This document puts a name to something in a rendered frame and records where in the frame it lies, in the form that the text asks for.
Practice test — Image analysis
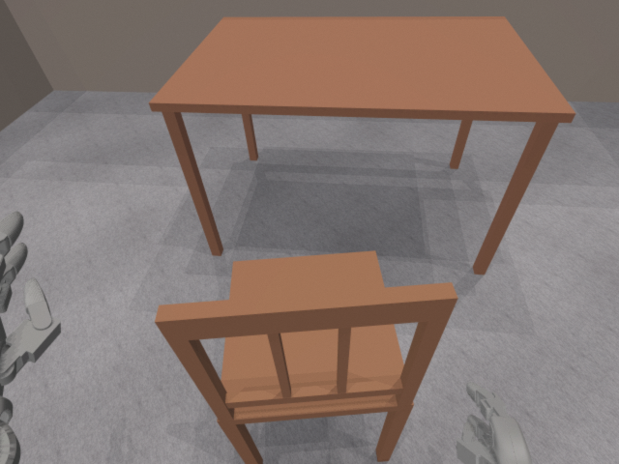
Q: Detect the table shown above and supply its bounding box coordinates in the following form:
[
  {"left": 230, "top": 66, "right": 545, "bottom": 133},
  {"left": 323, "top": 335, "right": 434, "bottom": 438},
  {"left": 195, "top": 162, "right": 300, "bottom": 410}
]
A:
[{"left": 149, "top": 16, "right": 576, "bottom": 275}]

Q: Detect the chair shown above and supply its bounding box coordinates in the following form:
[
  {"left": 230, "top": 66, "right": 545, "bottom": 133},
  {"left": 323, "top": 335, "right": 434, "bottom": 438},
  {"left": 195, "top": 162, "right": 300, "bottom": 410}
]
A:
[{"left": 155, "top": 250, "right": 458, "bottom": 464}]

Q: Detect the robot right hand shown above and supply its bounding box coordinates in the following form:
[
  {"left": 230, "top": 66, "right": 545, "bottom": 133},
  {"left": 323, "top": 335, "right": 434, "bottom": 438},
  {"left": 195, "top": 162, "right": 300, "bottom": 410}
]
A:
[{"left": 457, "top": 382, "right": 532, "bottom": 464}]

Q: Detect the robot left hand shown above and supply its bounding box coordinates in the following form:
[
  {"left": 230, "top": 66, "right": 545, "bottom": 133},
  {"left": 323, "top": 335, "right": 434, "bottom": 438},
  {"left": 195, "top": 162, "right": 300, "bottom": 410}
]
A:
[{"left": 0, "top": 211, "right": 61, "bottom": 396}]

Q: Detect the left robot forearm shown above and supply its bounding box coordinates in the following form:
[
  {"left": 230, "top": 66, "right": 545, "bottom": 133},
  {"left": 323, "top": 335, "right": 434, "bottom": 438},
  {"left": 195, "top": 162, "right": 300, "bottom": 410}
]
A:
[{"left": 0, "top": 395, "right": 20, "bottom": 464}]

